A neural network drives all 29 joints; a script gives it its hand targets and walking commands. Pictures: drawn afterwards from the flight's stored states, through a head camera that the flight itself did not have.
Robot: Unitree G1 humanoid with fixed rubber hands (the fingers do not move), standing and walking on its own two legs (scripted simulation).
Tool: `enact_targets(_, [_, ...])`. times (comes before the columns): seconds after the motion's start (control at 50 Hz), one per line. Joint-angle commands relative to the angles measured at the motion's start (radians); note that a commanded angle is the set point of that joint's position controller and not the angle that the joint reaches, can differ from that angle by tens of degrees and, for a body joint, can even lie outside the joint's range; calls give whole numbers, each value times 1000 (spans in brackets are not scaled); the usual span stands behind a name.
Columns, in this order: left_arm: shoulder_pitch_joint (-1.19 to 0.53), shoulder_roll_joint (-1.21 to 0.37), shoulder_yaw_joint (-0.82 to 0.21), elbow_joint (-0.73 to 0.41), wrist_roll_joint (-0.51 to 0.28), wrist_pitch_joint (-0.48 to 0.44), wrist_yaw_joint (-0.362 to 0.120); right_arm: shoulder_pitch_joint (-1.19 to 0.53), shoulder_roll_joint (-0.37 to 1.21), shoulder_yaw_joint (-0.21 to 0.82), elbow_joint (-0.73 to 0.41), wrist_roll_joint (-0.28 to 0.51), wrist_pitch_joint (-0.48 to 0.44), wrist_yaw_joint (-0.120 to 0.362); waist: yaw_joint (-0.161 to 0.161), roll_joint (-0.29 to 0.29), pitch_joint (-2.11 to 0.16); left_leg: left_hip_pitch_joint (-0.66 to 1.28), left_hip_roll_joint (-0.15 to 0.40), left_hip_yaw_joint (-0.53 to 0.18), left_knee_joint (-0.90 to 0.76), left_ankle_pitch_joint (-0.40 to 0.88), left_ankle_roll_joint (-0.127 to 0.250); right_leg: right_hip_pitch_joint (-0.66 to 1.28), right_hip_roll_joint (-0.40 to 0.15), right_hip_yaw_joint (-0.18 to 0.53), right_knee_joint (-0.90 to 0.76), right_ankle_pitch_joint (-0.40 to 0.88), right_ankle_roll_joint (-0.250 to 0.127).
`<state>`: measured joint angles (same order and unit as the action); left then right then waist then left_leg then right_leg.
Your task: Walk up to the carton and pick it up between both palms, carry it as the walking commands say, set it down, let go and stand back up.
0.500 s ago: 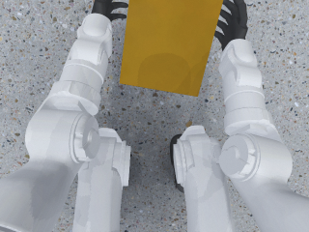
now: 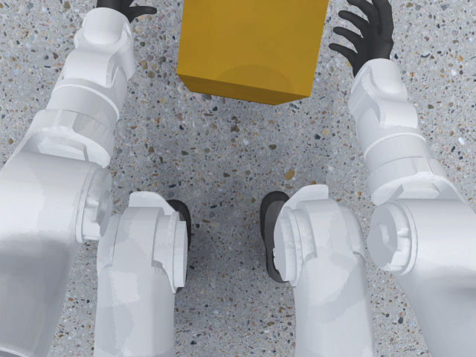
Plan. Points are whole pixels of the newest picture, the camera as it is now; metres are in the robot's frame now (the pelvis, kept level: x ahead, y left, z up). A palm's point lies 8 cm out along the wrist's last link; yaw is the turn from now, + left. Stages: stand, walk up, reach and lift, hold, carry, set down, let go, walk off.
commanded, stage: set down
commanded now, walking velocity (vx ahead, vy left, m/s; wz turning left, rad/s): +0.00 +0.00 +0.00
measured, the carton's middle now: (247, 29) +0.55 -0.04 -0.26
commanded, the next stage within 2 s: let go in 1.44 s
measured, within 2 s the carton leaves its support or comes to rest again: neither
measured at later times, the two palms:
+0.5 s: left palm out of the picture +0.56 +0.14 -0.07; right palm (437, 28) +0.50 -0.21 -0.07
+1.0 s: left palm out of the picture +0.56 +0.15 +0.07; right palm out of the picture +0.50 -0.21 +0.08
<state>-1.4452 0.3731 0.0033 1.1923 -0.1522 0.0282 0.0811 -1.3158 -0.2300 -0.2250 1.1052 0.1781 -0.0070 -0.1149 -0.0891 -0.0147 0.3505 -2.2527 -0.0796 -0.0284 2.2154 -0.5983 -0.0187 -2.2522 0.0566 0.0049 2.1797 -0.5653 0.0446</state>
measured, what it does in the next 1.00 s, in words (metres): rises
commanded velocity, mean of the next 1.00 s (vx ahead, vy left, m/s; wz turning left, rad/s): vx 0.00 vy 0.00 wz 0.00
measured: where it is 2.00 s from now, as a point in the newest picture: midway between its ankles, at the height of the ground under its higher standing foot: (226, 256)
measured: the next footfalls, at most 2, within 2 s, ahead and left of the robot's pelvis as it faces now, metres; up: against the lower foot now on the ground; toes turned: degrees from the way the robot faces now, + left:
none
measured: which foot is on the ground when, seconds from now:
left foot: down 0.00-1.00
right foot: down 0.00-1.00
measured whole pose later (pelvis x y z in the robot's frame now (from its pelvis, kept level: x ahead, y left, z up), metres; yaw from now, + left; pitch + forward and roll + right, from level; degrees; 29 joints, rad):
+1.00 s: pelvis +0.02 +0.00 +0.18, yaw +0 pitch +46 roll -2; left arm -1.16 0.29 0.17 0.89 0.01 0.16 0.06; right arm -1.00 -0.13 -0.33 0.72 0.07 0.14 -0.12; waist -0.10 0.02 -0.05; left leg -1.87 -0.06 -0.05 1.56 -0.48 -0.01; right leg -1.88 0.05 0.02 1.52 -0.45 0.03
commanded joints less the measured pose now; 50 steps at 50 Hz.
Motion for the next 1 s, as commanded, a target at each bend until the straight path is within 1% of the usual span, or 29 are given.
enact_targets(0.0, [-258,61,10,-63,-5,-17,-5,-200,-109,-5,-65,1,-20,-2,-42,106,-1050,471,37,14,-167,248,-4,450,-24,-41,-148,326,8])
enact_targets(0.04, [-254,68,15,-76,-3,-17,-3,-192,-117,-14,-78,-3,-21,-6,-43,109,-1082,490,36,15,-169,253,-5,465,-24,-45,-153,329,8])
enact_targets(0.08, [-253,76,19,-111,-3,-14,5,-185,-120,-14,-111,0,-18,-13,-40,112,-1160,535,33,21,-172,273,-5,506,-21,-51,-161,345,8])
enact_targets(0.16, [-244,89,24,-212,-7,2,26,-166,-116,4,-210,24,2,-28,-27,120,-1362,643,24,43,-189,317,-7,609,-14,-65,-185,380,8])
enact_targets(0.22, [-226,89,30,-277,-9,23,35,-146,-115,10,-287,31,26,-39,-29,117,-1450,685,15,58,-217,313,-7,657,-7,-76,-216,375,7])
enact_targets(0.26, [-208,82,38,-297,-5,37,36,-125,-109,6,-318,25,42,-44,-34,113,-1452,684,11,64,-242,297,-6,662,-3,-80,-241,364,5])
enact_targets(0.32, [-172,71,58,-298,12,51,31,-89,-88,-12,-335,5,60,-44,-37,110,-1409,658,7,67,-286,274,-4,647,3,-81,-280,345,4])
enact_targets(0.44, [-103,53,104,-277,62,63,16,-31,-46,-46,-342,-41,80,-37,-22,99,-1340,620,3,69,-385,248,-1,649,14,-76,-363,321,4])
enact_targets(0.52, [-79,42,126,-289,86,70,8,-11,-30,-64,-363,-63,88,-35,-20,93,-1348,636,-1,69,-450,250,0,682,20,-75,-423,320,6])
enact_targets(0.6, [-58,34,140,-319,104,80,2,12,-20,-75,-395,-78,99,-35,-22,98,-1387,689,-6,68,-514,273,0,733,26,-77,-485,334,8])
enact_targets(0.74, [-16,19,156,-377,131,96,-6,68,-9,-91,-449,-92,113,-29,-30,118,-1437,818,-14,60,-624,354,-6,811,31,-83,-596,390,10])
enact_targets(0.86, [12,8,168,-408,153,108,-15,105,-2,-102,-485,-101,123,-14,-31,128,-1450,923,-14,49,-729,402,-11,875,32,-85,-703,426,11])
enact_targets(0.98, [36,-5,185,-413,177,114,-29,139,8,-114,-503,-119,129,6,-30,128,-1439,1020,-13,42,-850,423,-13,957,30,-79,-826,445,13])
